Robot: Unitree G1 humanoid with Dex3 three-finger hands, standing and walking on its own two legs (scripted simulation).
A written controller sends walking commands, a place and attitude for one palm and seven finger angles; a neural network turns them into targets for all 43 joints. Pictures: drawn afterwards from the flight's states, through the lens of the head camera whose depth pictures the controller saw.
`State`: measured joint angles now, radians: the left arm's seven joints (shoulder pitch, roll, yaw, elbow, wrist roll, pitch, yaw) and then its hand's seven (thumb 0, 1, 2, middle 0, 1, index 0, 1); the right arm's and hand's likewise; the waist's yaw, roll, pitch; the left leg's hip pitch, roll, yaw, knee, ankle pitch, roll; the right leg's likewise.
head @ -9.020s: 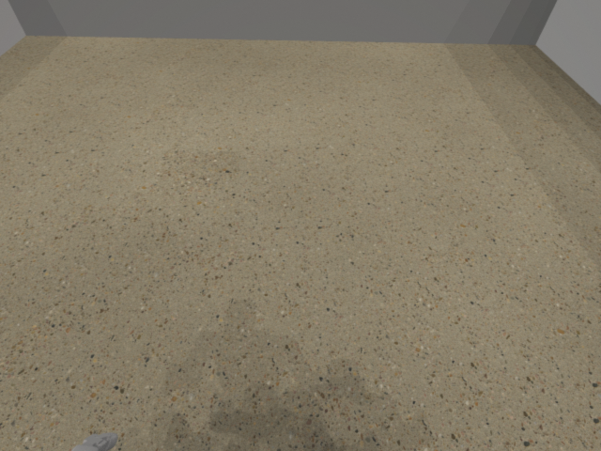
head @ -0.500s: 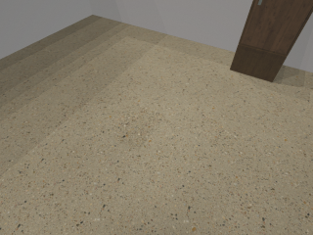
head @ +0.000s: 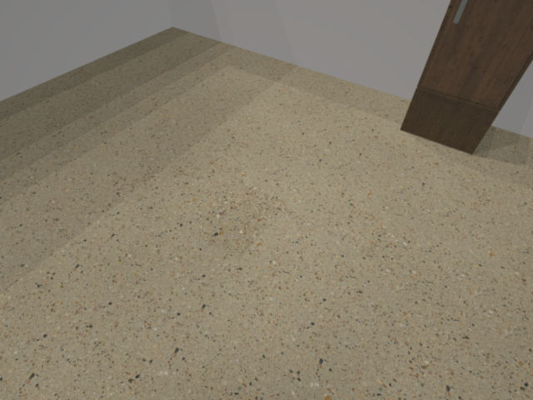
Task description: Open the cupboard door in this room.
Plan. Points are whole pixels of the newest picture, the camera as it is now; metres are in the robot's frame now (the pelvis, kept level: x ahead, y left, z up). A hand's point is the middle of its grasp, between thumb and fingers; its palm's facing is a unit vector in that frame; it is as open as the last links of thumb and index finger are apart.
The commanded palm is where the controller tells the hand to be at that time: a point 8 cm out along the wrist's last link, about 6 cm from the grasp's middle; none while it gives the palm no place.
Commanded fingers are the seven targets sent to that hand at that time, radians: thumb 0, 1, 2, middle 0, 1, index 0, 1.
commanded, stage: stand and wait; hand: left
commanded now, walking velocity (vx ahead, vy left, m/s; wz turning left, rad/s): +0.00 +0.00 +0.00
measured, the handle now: (462, 6) +1.78 -0.84 -0.02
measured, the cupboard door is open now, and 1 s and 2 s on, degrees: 0 0 0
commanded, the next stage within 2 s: turn or walk to find it in 0.10 s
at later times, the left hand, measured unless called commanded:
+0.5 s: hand out of the picture +0.04 +0.22 -0.17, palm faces +0.02 -0.96 -0.26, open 7.4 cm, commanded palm none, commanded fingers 0.00 0.90 0.90 -0.20 -0.30 -0.20 -0.30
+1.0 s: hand out of the picture +0.06 +0.20 -0.18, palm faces -0.09 -0.96 -0.27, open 7.4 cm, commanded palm none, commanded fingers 0.00 0.90 0.90 -0.20 -0.30 -0.20 -0.30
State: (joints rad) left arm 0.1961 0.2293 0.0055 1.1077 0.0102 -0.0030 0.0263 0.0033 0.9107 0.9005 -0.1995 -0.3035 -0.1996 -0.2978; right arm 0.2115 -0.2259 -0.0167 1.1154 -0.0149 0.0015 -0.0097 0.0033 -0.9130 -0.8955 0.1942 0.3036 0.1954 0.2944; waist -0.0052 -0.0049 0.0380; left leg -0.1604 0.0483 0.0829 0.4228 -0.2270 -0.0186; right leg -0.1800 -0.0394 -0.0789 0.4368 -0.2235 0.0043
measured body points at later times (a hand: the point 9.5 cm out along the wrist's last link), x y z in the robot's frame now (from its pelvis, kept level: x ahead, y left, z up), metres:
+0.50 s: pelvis +0.00 +0.01 +0.00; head +0.02 +0.01 +0.45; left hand +0.04 +0.27 -0.15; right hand +0.04 -0.25 -0.15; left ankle +0.00 +0.13 -0.74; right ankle +0.01 -0.12 -0.74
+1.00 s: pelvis +0.00 +0.00 -0.01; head +0.03 -0.02 +0.43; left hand +0.06 +0.25 -0.16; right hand +0.02 -0.25 -0.17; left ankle +0.00 +0.13 -0.74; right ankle +0.01 -0.12 -0.74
